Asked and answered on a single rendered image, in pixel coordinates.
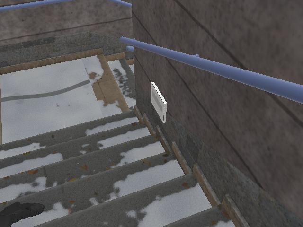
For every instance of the stairs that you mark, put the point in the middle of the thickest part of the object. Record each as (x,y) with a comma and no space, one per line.
(108,172)
(125,79)

